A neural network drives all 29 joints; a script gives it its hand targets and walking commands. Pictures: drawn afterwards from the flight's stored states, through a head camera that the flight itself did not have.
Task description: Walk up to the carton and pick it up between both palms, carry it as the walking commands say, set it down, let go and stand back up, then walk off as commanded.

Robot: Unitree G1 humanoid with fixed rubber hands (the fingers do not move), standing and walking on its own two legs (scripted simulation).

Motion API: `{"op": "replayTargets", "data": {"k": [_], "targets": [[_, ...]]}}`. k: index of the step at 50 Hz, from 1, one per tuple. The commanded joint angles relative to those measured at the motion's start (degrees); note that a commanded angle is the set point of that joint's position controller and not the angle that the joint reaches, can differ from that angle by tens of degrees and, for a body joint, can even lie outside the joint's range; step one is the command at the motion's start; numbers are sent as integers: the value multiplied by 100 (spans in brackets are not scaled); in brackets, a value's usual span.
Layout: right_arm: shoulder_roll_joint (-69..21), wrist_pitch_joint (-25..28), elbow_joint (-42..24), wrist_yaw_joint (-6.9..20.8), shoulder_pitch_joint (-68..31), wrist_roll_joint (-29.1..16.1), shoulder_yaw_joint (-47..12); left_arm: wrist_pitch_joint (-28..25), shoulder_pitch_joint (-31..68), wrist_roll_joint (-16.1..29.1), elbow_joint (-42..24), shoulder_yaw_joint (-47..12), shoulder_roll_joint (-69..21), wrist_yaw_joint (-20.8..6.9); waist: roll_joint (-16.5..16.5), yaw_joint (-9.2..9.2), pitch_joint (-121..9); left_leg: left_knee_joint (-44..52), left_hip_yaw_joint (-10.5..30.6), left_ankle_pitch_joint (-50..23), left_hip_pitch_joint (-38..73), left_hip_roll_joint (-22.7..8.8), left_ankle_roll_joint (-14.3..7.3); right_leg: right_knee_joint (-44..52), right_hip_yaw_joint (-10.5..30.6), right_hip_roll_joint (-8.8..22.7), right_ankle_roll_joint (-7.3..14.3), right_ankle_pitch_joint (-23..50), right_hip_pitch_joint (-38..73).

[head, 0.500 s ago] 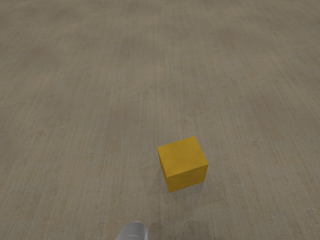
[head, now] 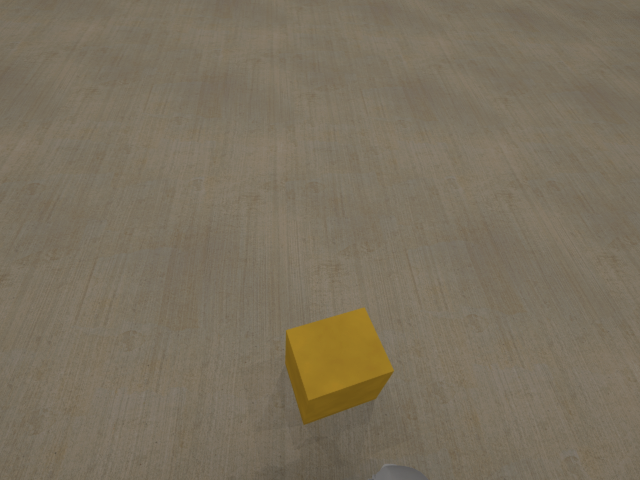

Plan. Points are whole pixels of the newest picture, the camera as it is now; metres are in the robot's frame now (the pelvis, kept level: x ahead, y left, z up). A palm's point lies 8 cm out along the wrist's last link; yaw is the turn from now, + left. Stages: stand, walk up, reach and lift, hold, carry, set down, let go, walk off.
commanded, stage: walk up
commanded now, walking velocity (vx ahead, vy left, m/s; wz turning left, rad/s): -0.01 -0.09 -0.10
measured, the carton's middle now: (333, 366) +0.49 -0.08 -0.66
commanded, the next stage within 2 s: none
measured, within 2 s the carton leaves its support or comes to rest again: neither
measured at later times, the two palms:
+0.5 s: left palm out of the picture +0.08 +0.14 -0.15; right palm out of the picture -0.01 -0.31 -0.16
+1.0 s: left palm out of the picture +0.04 +0.06 -0.14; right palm (611, 425) +0.22 -0.44 -0.13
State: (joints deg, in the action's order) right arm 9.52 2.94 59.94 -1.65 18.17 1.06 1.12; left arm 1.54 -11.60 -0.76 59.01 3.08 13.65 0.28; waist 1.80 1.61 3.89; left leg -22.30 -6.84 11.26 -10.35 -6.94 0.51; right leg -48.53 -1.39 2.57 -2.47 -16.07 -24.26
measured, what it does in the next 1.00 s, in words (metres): steps to the right: right foot, then left foot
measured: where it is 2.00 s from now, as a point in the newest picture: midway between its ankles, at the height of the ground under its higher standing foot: outside the picture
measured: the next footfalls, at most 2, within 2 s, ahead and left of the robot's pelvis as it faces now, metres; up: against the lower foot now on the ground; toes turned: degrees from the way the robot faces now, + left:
right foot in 0.18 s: +0.08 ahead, -0.16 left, +0.00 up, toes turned -7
left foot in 0.52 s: +0.04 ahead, +0.07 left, +0.00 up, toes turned +1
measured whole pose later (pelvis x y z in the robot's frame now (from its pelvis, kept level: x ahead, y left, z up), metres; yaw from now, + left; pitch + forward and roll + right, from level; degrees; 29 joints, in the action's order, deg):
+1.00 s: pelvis +0.07 -0.20 -0.01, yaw +12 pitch +2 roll +0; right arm 15.6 -1.6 51.8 -0.8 8.7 1.3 3.1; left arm 0.3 -15.5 -2.1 54.2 1.4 12.3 1.2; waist -0.9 -1.4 1.6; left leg -47.7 -3.7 26.4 -23.1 -0.4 1.4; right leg -27.5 -6.2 2.8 0.6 -14.9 -14.1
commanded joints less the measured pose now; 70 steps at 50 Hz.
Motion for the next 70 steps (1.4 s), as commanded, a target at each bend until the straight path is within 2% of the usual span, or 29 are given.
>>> {"op": "replayTargets", "data": {"k": [1, 5, 8, 9, 10, 11, 14, 22, 23, 24, 25, 26, 27, 28, 31, 36, 38, 39, 40, 42, 45, 50, 55, 57, 58, 60, 62, 66, 70], "targets": [[1161, -45, -239, -83, 275, 9, 259, 128, -166, 11, -221, 42, 132, 17, -1300, 62, -502, -1, 485, -4469, 572, -1260, -726, 449, -224, -93, -25, -229, -9], [1254, -216, -359, -164, 225, 41, 416, 170, 70, 4, -516, 90, 77, -60, -1517, 75, -470, 61, 921, -3046, 157, -1621, -844, 661, -76, 60, 72, -513, 60], [1035, -330, -422, -86, -103, 29, 387, 17, -396, 48, -394, 68, 102, -19, -1325, -296, -550, -497, 502, -1518, -605, -1040, -455, 2295, -369, -99, 270, 490, 1423], [585, -355, -325, -48, 256, -2, 249, -116, -591, 4, -302, 106, 300, 12, -515, -330, -712, -1052, 170, -404, -852, -487, -196, 2838, -147, 351, 293, 1193, 2070], [134, -363, -364, -28, 513, -8, 109, -242, -747, -94, -258, 143, 640, 33, 944, -192, -633, -2131, 92, 1836, -1523, 93, 102, 3192, 1251, 1589, 389, 2634, 2204], [134, -501, -356, -68, 623, -75, 96, -272, -518, -59, -332, 124, 810, 68, 1566, -219, -887, -2258, 578, 2276, -1205, 170, 137, 3431, 1865, 2044, 785, 2852, 1671], [462, -608, -31, -22, 429, -53, 162, -255, 308, -37, -386, -51, 246, 96, 784, 78, -305, -2280, 844, 1510, -905, 183, 85, 3481, 863, 1166, 860, 1932, 1297], [309, -572, 177, -53, 245, -51, 93, -283, -83, -11, -161, -69, 109, 176, 506, -108, -254, -1412, 800, 1197, -620, 352, 60, 3616, 971, 1211, 1015, 1325, 1559], [386, -543, 148, -77, 307, -30, 200, -238, -117, -44, -208, -11, 336, 184, 590, -55, -206, -1079, 810, 921, -531, 354, 104, 3463, 878, 1206, 868, 1049, 1320], [1035, -584, 316, -193, 1137, -39, 472, -4, 389, -188, -385, 239, 883, 8, 1567, 154, -286, -925, 667, 1115, -80, 61, -279, 2873, -399, 670, 623, -1255, 815], [1346, -602, 363, -219, 1408, -24, 596, 87, 572, -201, -612, 181, 715, -61, 681, 387, 21, -149, 1297, 1457, 363, -172, -514, 1981, -741, 176, 428, -1706, -386], [1637, -598, 379, -288, 1629, 104, 725, 102, 737, -234, -826, 17, 217, -100, -998, 570, 197, 606, 2715, 2218, 571, -1283, -740, 349, -975, -248, 283, -1420, -1474], [1874, -579, 178, -386, 1624, 181, 738, 125, 919, -211, -1047, 61, 16, -139, -1556, 571, 435, 1724, 4768, 3313, -210, -2405, -1149, -603, -155, -99, 82, -1020, -2068], [1795, -522, 14, -410, 1195, 140, 676, 125, 981, -153, -1110, 128, 186, -146, -1560, 416, 590, 1911, 4695, 3109, -749, -2298, -1248, -1128, 352, 166, 107, -638, -1735], [1363, -355, -311, -285, 86, 84, 550, 65, 370, -87, -1019, 111, 350, -217, -1416, -101, 70, 1261, 2804, 1888, -1033, -1144, -703, -873, 344, 39, 20, -195, -598], [1622, -352, -439, -135, 110, 135, 532, 97, -120, 4, -1017, -1, 370, -183, -1844, -191, -195, 426, 1804, 10, -1200, -397, -367, 1713, -360, -362, 11, -282, 1316], [1282, -332, -522, -130, 239, 141, 385, 7, -806, -31, -790, 79, 673, -45, -1011, -448, -540, -628, 1551, 13, -1528, 26, -201, 2659, -266, 32, 52, 298, 2356], [832, -309, -665, -129, 420, 161, 257, -60, -1016, -114, -717, 146, 1057, 2, 484, -426, -649, -1935, 1079, 1632, -2141, 599, -37, 3192, 849, 1157, 147, 535, 2567], [661, -328, -980, -156, 357, 152, 217, -39, -867, -96, -787, 263, 1567, 31, 1855, -393, -722, -2990, 742, 2662, -2726, 706, 59, 3468, 2168, 2240, 780, 719, 2066], [924, -372, -914, -61, -78, 132, 292, -97, -527, -86, -830, 115, 1124, 44, 922, -183, -575, -3966, 929, 2141, -2346, 372, 51, 3193, 1558, 1782, 1106, 1522, 1449], [937, -417, -712, 64, 203, 58, 318, -154, -34, -96, -875, -21, 664, 109, 805, 82, -643, -3752, 580, 1536, -1648, 445, 146, 2743, 389, 1149, 1076, 3218, 1210], [687, -482, -964, 123, -580, -19, 179, -202, -644, -145, -605, 39, 812, 140, 876, -205, -632, -1887, 483, 1369, -1137, 560, 6, 2673, 835, 1566, 1148, 3773, 1748], [844, -610, -1157, 266, -940, -51, 188, -144, -1031, -82, -426, 162, 1186, 266, 577, -363, -588, -979, 581, 860, -946, 572, -177, 2479, 1472, 2230, 965, 3175, 1728], [759, -491, -1066, 246, -604, -61, 155, -142, -684, -103, -445, 42, 798, 193, 370, -110, -599, -12, 518, 195, 389, 412, -342, 2213, 605, 1499, 582, 1874, 657], [1158, -461, -1038, 224, -557, -60, 311, -153, -630, -43, -517, -63, 549, 185, -855, -108, -600, 34, 1344, -927, 797, -238, -509, 1713, -50, 816, 222, 1557, 41], [1232, -398, -945, 152, -304, -120, 316, -34, -286, 6, -526, -72, 341, 229, -1165, 41, -549, 408, 2145, -3420, 849, -1134, -1248, 78, -530, 117, -64, -1601, -401], [1101, -271, -825, 5, -237, -93, 281, 32, -584, -66, -328, -36, 265, 150, -222, -75, -593, 336, 2139, -3619, 920, -1334, -1242, -607, -23, 175, -83, -1219, -589], [839, -198, -815, -17, -650, -98, 184, 53, -644, -46, -219, -77, 229, 116, -818, -263, -489, 430, 1387, -3314, 455, -596, -964, -453, -27, 53, -57, -537, -103], [776, -151, -562, -70, -365, -108, 156, 71, -286, -7, -222, -158, 154, 120, -822, -176, -536, 433, 1099, -3073, 553, -415, -916, 813, -143, -17, 18, -387, 391]]}}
